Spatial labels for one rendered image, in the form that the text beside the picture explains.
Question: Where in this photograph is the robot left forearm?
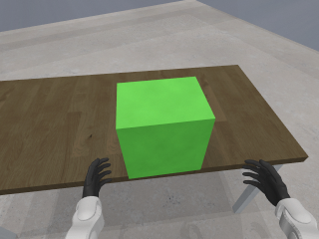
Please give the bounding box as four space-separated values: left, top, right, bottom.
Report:
65 196 105 239

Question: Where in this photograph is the robot right forearm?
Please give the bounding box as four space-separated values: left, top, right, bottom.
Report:
274 198 319 239

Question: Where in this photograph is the right robot hand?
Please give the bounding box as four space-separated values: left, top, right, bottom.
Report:
242 159 291 207

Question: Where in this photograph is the carton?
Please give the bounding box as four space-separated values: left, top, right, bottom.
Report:
116 77 215 179

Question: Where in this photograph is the left robot hand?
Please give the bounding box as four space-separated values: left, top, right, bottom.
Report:
82 157 112 199

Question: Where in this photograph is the table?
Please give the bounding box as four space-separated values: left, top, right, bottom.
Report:
0 65 309 239

